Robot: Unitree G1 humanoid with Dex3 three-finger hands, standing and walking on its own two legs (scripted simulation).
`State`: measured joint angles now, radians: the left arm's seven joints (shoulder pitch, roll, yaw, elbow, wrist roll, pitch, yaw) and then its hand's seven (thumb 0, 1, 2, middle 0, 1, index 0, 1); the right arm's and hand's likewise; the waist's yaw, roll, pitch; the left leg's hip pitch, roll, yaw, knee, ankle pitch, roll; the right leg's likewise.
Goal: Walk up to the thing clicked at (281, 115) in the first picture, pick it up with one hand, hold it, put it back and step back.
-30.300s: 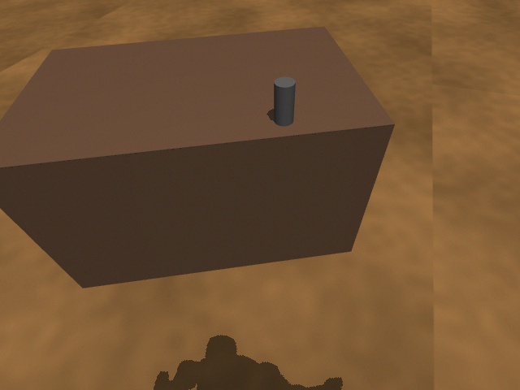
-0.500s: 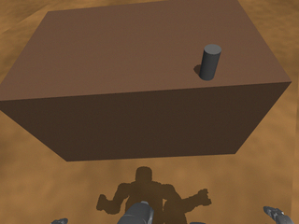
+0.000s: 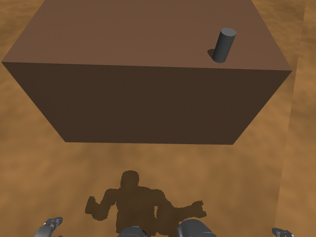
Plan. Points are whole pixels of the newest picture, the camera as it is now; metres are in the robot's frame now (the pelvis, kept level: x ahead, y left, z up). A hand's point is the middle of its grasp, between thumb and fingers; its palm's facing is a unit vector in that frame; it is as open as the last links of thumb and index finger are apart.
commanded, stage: step back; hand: right
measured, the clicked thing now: (223, 46) +0.80 -0.21 -0.01
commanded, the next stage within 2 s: stand in 1.68 s
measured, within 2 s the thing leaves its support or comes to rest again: neither
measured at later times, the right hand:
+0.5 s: hand out of the picture -0.10 -0.29 -0.17, palm faces -0.10 +0.91 -0.40, open 7.4 cm
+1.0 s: hand out of the picture -0.20 -0.31 -0.15, palm faces -0.06 +0.92 -0.39, open 7.4 cm
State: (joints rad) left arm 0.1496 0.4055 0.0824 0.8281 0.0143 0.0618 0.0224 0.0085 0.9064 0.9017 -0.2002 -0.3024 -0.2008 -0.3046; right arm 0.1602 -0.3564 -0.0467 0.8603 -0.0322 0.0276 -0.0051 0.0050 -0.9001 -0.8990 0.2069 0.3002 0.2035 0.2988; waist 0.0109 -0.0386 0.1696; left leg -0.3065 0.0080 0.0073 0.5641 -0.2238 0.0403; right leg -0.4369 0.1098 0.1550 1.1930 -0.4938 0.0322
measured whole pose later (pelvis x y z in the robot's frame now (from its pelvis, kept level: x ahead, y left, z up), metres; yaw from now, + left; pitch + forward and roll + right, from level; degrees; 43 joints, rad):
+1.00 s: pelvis -0.27 -0.03 +0.00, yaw +0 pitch -2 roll -1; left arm 0.25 0.35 0.06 0.97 0.04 -0.01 -0.02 0.01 0.90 0.90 -0.20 -0.30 -0.20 -0.31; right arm 0.23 -0.41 -0.06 0.96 -0.03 0.01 0.02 0.00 -0.90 -0.90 0.20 0.30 0.20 0.30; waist 0.04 0.04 0.06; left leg -0.36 -0.01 -0.07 0.73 -0.42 -0.01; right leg -0.19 0.00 0.01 0.55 -0.33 0.00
